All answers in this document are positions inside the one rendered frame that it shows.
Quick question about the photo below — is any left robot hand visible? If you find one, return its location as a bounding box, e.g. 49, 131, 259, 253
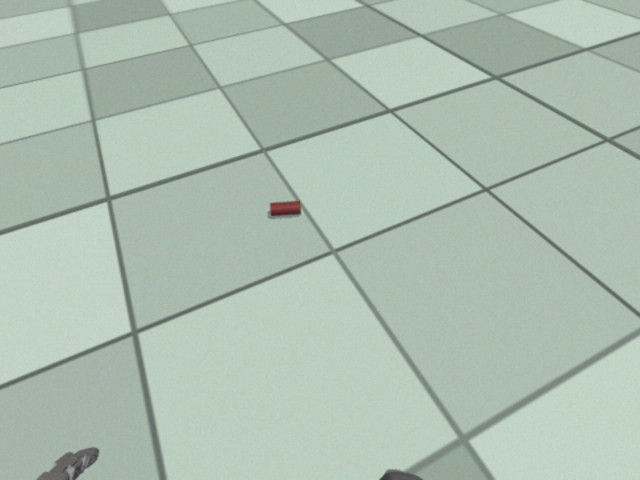
37, 447, 99, 480

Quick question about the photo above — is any can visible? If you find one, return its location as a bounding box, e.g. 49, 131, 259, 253
270, 201, 301, 216

